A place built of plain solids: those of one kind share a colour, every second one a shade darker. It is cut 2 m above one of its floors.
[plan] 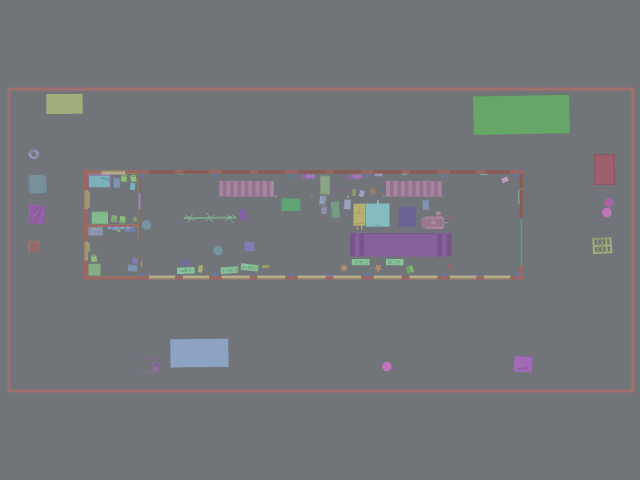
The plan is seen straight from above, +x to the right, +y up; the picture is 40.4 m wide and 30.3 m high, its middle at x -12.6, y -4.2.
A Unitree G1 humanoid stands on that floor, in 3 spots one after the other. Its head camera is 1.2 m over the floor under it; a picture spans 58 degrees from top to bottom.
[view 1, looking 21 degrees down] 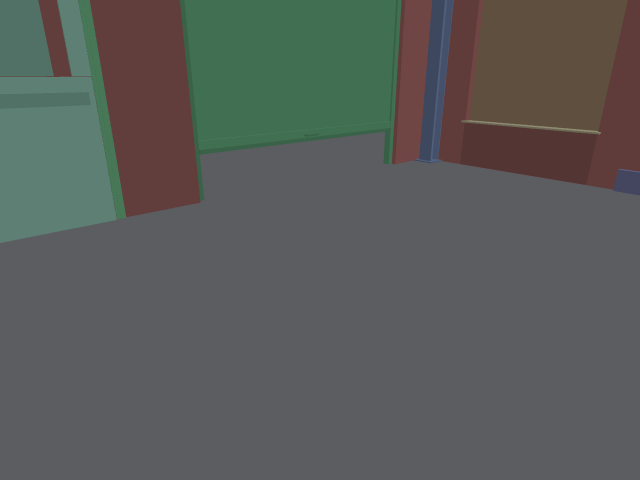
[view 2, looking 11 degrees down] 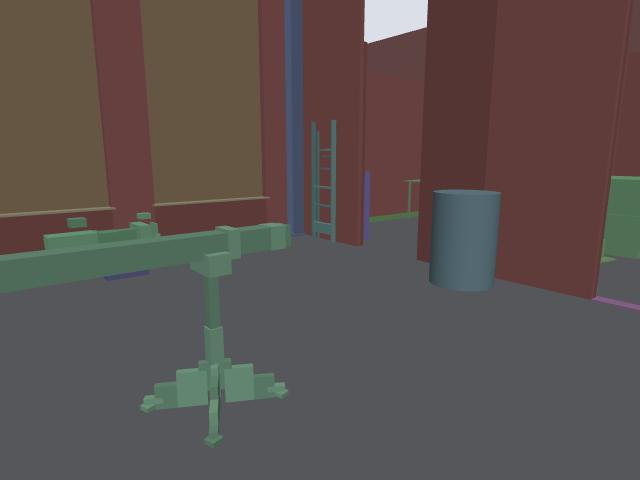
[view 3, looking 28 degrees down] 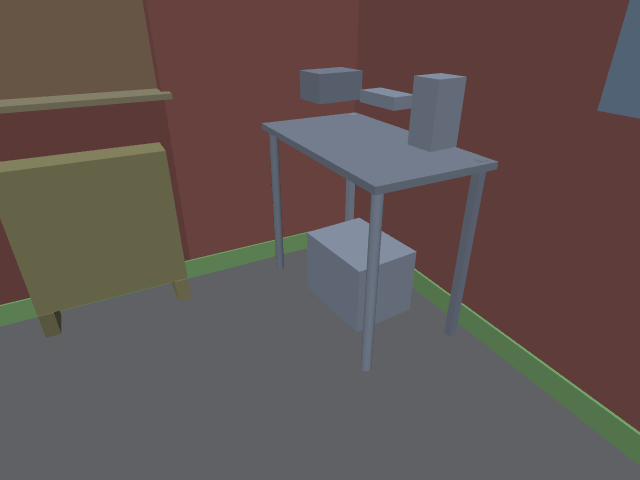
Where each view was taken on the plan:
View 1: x -3.92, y -0.97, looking -41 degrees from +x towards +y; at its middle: ground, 3.35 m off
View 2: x -19.95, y -0.97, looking -129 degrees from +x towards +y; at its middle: ground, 6.29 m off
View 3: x -25.35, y -4.60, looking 152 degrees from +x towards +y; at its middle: tea_point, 1.92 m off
